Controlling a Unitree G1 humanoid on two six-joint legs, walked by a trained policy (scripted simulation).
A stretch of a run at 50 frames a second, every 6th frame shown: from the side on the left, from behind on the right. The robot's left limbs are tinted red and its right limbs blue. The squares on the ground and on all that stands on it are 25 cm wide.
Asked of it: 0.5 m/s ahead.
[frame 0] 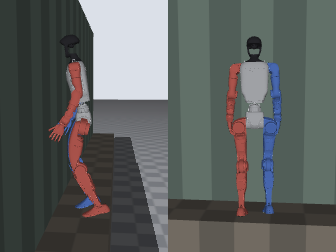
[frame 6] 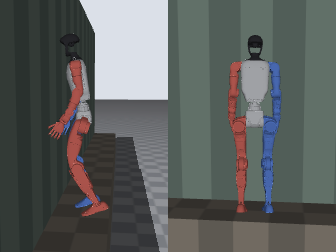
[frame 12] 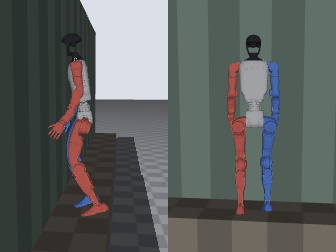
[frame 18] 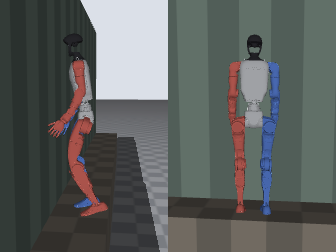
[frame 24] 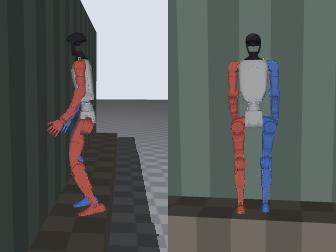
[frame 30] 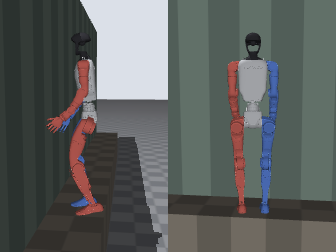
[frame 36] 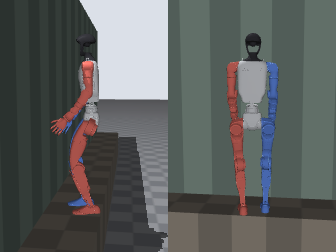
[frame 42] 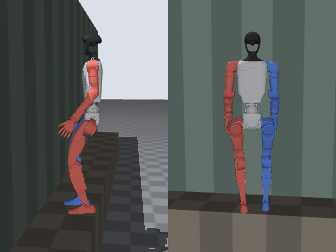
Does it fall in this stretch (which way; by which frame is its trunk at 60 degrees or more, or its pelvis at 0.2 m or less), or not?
no
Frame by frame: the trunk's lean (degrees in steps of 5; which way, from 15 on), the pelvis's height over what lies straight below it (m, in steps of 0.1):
0: 10, 0.8
6: 10, 0.8
12: 10, 0.8
18: 10, 0.8
24: 10, 0.8
30: 5, 0.8
36: 5, 0.8
42: 0, 0.8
